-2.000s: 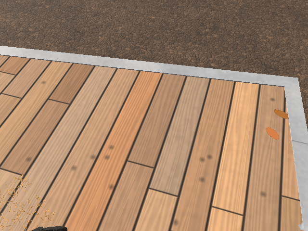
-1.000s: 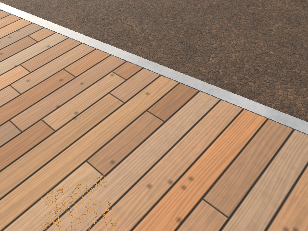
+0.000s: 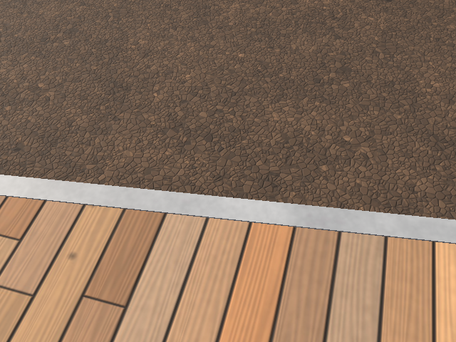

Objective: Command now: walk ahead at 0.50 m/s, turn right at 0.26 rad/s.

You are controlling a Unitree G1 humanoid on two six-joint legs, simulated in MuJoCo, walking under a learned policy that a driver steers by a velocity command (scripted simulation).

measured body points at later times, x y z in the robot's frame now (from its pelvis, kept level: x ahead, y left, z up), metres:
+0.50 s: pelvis +0.23 +0.04 -0.01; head +0.27 +0.05 +0.44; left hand +0.30 +0.33 -0.14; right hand +0.39 -0.19 -0.12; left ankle +0.33 +0.15 -0.74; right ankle +0.19 -0.10 -0.68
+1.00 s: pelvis +0.31 +0.01 +0.00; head +0.32 +0.00 +0.45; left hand +0.32 +0.25 -0.14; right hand +0.36 -0.24 -0.15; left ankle +0.33 +0.15 -0.74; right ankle +0.30 -0.11 -0.74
